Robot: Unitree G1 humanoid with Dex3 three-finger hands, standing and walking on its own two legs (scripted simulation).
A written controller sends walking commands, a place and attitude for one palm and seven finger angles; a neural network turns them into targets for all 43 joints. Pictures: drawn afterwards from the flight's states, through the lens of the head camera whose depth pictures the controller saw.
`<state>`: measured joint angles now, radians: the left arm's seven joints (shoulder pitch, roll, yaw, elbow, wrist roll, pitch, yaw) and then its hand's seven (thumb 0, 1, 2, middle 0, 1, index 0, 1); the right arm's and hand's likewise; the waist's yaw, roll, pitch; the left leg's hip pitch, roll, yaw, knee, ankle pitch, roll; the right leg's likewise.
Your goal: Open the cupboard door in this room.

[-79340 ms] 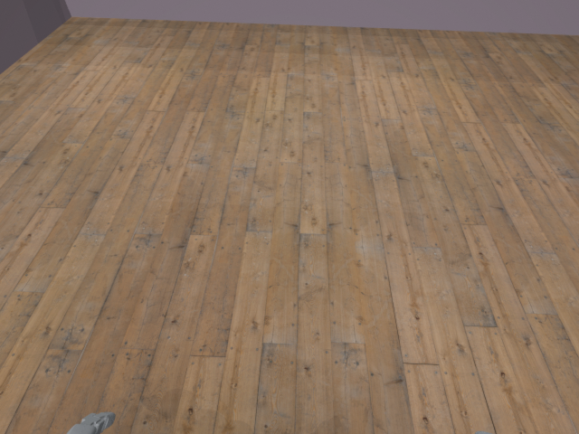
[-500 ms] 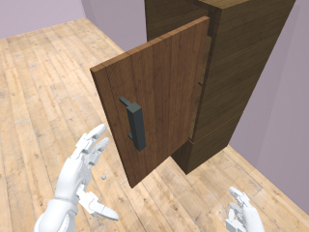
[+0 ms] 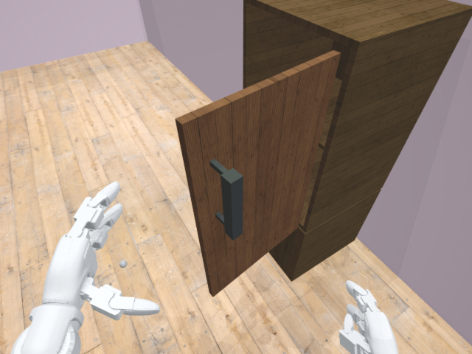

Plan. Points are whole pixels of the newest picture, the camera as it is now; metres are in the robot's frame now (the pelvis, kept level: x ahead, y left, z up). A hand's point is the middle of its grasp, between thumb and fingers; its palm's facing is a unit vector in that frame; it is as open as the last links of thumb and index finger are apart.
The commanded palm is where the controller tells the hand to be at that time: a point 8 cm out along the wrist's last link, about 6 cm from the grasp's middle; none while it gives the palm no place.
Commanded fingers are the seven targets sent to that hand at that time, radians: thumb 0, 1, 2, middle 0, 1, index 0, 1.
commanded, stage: draw the hand back to the body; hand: left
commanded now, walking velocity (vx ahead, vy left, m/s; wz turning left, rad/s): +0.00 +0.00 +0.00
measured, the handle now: (225, 200) +0.36 +0.06 +0.08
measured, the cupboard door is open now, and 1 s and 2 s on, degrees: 99 99 99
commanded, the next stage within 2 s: step back with the hand held close in 0.96 s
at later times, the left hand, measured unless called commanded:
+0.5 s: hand (67, 234) +0.22 +0.25 +0.16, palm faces +0.40 -0.83 -0.40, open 10.0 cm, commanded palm +0.17 +0.29 +0.18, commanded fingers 0.00 0.80 0.86 -0.20 -0.30 -0.20 -0.30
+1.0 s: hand (60, 234) +0.21 +0.25 +0.17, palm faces +0.44 -0.80 -0.40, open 7.4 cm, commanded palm +0.16 +0.29 +0.19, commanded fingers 0.00 0.90 0.90 -0.20 -0.30 -0.20 -0.30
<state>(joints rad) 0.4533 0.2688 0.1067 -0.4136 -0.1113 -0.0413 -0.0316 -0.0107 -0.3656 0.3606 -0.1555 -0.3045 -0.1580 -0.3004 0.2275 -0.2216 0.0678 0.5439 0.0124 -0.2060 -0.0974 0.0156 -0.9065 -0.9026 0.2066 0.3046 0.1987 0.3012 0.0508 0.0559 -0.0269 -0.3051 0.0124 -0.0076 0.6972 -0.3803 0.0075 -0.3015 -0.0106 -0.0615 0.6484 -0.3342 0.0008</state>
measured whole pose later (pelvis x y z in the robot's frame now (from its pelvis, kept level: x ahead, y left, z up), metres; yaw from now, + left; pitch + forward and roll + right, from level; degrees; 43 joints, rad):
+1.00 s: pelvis +0.01 -0.01 +0.02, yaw -1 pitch -5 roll -1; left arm 0.45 0.33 0.33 -0.37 -0.05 -0.09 0.11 0.02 0.89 0.90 -0.21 -0.31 -0.21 -0.30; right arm 0.18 -0.22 0.02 0.66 -0.01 -0.13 -0.08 0.01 -0.91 -0.90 0.21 0.30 0.20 0.30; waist 0.07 0.07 0.04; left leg -0.06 0.02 0.02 0.40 -0.26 0.00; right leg -0.07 0.01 -0.04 0.37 -0.21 -0.01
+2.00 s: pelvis -0.11 +0.02 +0.00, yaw +1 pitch +0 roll -2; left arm 0.51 0.42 0.49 -0.52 0.00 -0.26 0.15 0.01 0.89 0.90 -0.21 -0.31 -0.21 -0.30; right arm 0.24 -0.20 0.00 0.59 -0.01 -0.12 -0.08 0.01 -0.91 -0.90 0.21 0.30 0.20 0.30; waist 0.00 0.01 0.05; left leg -0.49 0.02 0.02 0.66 -0.18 0.05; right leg -0.35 0.06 0.03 0.64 -0.31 -0.01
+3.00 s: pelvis -0.29 +0.01 +0.01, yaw -2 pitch -1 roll +0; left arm 0.57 0.42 0.41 -0.45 -0.03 -0.24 0.14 0.02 0.89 0.90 -0.21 -0.31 -0.21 -0.30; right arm 0.26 -0.22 0.00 0.64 0.00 -0.14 -0.08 0.02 -0.91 -0.90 0.20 0.30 0.20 0.30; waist -0.04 0.00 -0.02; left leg -0.30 0.04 0.08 0.54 -0.22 0.01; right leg -0.17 0.03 -0.03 0.52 -0.34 -0.04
